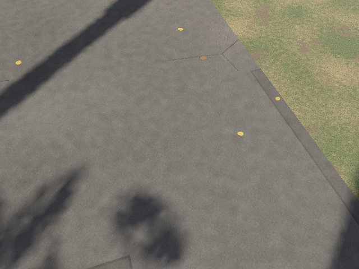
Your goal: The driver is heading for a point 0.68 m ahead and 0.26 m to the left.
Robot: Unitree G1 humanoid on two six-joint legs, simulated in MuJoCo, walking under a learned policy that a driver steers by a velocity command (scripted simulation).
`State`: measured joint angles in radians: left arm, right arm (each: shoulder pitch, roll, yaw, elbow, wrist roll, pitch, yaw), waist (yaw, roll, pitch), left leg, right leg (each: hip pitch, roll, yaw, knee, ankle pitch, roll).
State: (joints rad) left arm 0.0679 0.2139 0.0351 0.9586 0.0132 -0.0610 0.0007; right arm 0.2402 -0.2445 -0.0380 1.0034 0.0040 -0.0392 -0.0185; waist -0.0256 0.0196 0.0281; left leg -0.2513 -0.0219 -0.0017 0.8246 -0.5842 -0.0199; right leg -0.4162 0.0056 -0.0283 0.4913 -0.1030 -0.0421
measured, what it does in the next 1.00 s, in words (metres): steps on the spot, turning left: left foot, then right foot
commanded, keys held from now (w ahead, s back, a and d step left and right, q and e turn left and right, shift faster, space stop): q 0.70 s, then w+q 0.28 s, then w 0.02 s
